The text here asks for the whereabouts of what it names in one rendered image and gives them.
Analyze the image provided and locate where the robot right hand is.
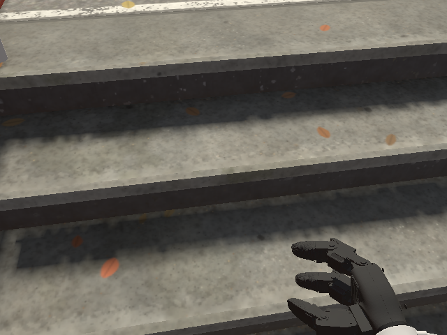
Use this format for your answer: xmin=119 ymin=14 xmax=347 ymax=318
xmin=287 ymin=238 xmax=407 ymax=335

